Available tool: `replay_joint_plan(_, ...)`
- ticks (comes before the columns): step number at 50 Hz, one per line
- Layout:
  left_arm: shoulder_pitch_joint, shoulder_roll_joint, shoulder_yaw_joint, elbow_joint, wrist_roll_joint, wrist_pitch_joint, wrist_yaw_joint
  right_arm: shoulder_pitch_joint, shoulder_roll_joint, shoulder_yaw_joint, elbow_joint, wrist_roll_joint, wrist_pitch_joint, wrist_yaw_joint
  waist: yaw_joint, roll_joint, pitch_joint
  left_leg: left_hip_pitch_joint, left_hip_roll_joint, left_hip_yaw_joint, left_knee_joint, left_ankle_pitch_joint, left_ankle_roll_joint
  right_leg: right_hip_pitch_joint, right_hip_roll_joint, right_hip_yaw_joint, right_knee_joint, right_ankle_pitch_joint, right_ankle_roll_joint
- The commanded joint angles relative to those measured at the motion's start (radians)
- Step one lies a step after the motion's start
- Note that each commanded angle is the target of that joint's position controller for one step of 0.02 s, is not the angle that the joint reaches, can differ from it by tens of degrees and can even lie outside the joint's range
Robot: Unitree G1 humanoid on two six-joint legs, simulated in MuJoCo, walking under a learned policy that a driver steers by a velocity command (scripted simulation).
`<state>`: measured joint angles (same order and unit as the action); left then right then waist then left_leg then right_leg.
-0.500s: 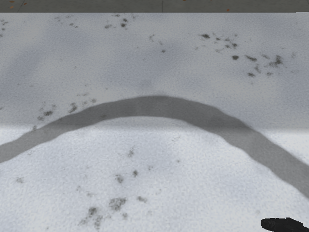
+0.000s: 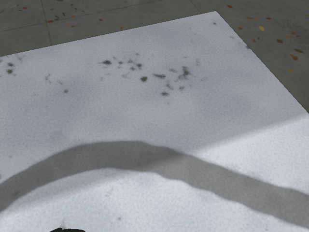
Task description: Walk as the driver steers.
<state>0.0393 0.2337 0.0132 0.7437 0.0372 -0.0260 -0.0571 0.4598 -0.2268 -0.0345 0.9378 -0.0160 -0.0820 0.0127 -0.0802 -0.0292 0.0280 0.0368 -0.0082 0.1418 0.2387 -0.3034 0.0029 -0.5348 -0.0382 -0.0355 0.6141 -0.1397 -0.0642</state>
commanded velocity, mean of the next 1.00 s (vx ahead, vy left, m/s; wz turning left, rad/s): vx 0.24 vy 0.00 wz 0.05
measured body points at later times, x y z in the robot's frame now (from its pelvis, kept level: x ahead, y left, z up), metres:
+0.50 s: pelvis +0.23 -0.02 +0.00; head +0.26 -0.02 +0.45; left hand +0.19 +0.22 -0.14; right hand +0.38 -0.24 -0.13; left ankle +0.34 +0.09 -0.72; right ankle +0.13 -0.10 -0.74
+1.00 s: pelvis +0.28 -0.01 +0.00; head +0.28 -0.02 +0.45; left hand +0.26 +0.22 -0.15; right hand +0.35 -0.25 -0.15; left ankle +0.34 +0.08 -0.74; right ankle +0.29 -0.13 -0.74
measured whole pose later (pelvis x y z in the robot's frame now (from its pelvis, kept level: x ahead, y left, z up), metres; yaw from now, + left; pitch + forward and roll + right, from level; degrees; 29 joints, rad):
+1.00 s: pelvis +0.28 -0.01 +0.00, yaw +5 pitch -1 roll +0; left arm 0.31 0.16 0.00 1.09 0.01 0.00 0.04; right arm 0.24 -0.19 -0.02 1.01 -0.01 0.01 -0.02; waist -0.01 0.02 0.01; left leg -0.26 -0.03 0.06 0.39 -0.11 0.06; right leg -0.17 0.00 0.00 0.44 -0.24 0.00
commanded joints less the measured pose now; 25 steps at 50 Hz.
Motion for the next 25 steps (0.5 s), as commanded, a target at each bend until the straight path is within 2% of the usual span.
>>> replay_joint_plan(1,0.053,0.084,0.023,-0.039,0.009,-0.025,0.014,-0.006,-0.180,-0.035,-0.032,0.005,0.004,-0.008,0.097,0.125,-0.010,-0.042,0.254,-0.100,0.106,0.725,0.133,0.196,0.057,-0.053,-0.107,-0.046,-0.042)
replay_joint_plan(2,0.194,0.105,0.035,0.015,0.019,-0.036,0.023,0.003,-0.164,-0.029,-0.027,0.008,0.010,-0.009,0.152,0.084,-0.088,-0.086,0.212,-0.059,0.283,0.752,0.113,0.385,0.079,-0.054,-0.160,-0.028,-0.064)
replay_joint_plan(3,0.362,0.168,0.056,0.053,0.037,-0.044,0.036,-0.009,-0.129,-0.015,-0.059,0.010,0.010,-0.008,0.218,0.005,-0.204,-0.248,0.171,-0.027,0.529,0.511,0.089,0.622,-0.079,0.119,-0.178,-0.117,-0.108)
replay_joint_plan(4,0.417,0.278,0.080,0.055,0.038,-0.040,0.051,0.054,-0.019,0.009,-0.110,0.027,0.008,0.002,0.187,-0.239,-0.296,-0.610,0.003,0.009,0.881,-0.146,0.045,0.870,-0.382,0.597,-0.278,-0.145,-0.225)
replay_joint_plan(5,0.399,0.261,0.085,0.054,-0.014,-0.028,0.056,0.001,-0.144,-0.026,-0.099,0.001,0.018,-0.011,0.198,-0.130,-0.279,-0.696,0.008,-0.130,0.996,-0.214,0.057,0.804,-0.380,0.670,-0.323,-0.096,-0.246)
replay_joint_plan(6,0.319,0.204,0.068,0.052,-0.022,-0.028,0.056,-0.058,-0.146,-0.031,-0.115,0.003,0.017,-0.008,0.156,-0.080,-0.148,-0.727,0.055,-0.161,1.001,-0.137,0.068,0.702,-0.323,0.508,-0.323,-0.035,-0.222)
replay_joint_plan(7,0.268,0.145,0.053,0.050,-0.019,-0.037,0.052,-0.073,-0.117,-0.023,-0.111,0.011,0.013,-0.003,0.127,-0.044,-0.082,-0.692,0.080,-0.171,0.946,-0.077,0.070,0.583,-0.278,0.393,-0.359,0.037,-0.189)
replay_joint_plan(8,0.233,0.113,0.045,0.048,-0.017,-0.045,0.052,-0.068,-0.102,-0.022,-0.097,0.010,0.021,-0.001,0.098,-0.041,-0.047,-0.643,0.097,-0.175,0.896,-0.047,0.066,0.505,-0.236,0.308,-0.393,0.062,-0.148)
replay_joint_plan(9,0.217,0.088,0.037,0.054,-0.019,-0.052,0.055,-0.042,-0.092,-0.021,-0.082,-0.002,0.036,0.004,0.072,-0.056,-0.029,-0.593,0.103,-0.179,0.868,-0.027,0.057,0.441,-0.207,0.244,-0.422,0.087,-0.122)
replay_joint_plan(11,0.239,0.090,0.038,0.070,-0.019,-0.070,0.058,-0.035,-0.077,-0.024,-0.072,-0.010,0.056,0.016,0.058,-0.049,-0.024,-0.574,0.088,-0.180,0.866,0.020,0.049,0.413,-0.195,0.182,-0.461,0.143,-0.115)
replay_joint_plan(13,0.263,0.104,0.043,0.088,-0.023,-0.082,0.060,-0.087,-0.072,-0.029,-0.085,-0.010,0.066,0.023,0.056,-0.039,0.005,-0.632,0.094,-0.188,0.845,0.087,0.041,0.415,-0.194,0.125,-0.497,0.147,-0.111)
replay_joint_plan(16,0.303,0.092,0.036,0.119,-0.024,-0.085,0.062,-0.162,-0.060,-0.028,-0.106,-0.016,0.067,0.018,0.056,-0.018,0.039,-0.665,0.074,-0.179,0.745,0.155,0.018,0.422,-0.181,0.030,-0.458,0.496,-0.115)
replay_joint_plan(19,0.305,0.090,0.028,0.141,-0.028,-0.080,0.065,-0.235,-0.024,-0.008,-0.122,-0.013,0.060,0.014,0.067,-0.051,0.031,-0.567,0.049,-0.109,0.540,0.247,0.016,0.405,-0.137,-0.061,-0.413,0.655,-0.095)
replay_joint_plan(22,0.363,0.095,0.025,0.186,-0.028,-0.070,0.071,-0.283,-0.021,0.003,-0.128,-0.015,0.054,0.005,0.097,-0.063,0.014,-0.506,0.021,-0.067,0.415,0.278,0.035,0.480,-0.145,-0.062,-0.356,0.731,-0.088)
replay_joint_plan(25,0.354,0.113,0.029,0.210,-0.026,-0.058,0.079,-0.222,-0.050,-0.003,-0.101,-0.019,0.039,-0.011,0.069,-0.074,-0.010,-0.422,-0.009,-0.066,0.328,0.200,0.077,0.542,-0.169,-0.031,-0.228,0.809,-0.079)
